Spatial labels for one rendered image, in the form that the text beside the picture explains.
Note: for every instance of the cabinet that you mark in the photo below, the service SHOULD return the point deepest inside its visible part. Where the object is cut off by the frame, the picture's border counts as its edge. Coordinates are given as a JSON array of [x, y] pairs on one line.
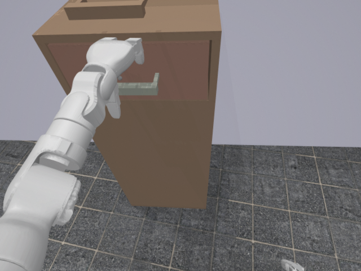
[[159, 149]]

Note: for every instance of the left robot forearm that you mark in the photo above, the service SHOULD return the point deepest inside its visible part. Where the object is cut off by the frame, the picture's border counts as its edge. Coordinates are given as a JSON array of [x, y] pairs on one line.
[[64, 145]]

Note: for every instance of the robot left hand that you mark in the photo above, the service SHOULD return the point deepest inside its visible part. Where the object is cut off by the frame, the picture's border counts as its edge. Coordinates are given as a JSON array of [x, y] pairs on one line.
[[119, 56]]

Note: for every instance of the robot right hand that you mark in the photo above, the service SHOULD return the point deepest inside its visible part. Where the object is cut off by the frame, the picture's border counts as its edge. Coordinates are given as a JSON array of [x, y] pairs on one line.
[[291, 266]]

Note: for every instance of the robot left upper arm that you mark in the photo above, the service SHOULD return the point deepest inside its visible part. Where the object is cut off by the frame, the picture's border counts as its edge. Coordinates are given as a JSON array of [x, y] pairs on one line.
[[44, 198]]

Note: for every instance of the handle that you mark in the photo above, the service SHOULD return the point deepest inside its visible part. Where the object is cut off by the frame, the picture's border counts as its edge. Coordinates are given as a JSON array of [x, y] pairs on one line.
[[105, 10], [139, 88]]

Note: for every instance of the drawer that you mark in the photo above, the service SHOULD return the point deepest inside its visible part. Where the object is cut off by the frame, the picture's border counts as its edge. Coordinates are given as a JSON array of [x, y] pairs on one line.
[[182, 66]]

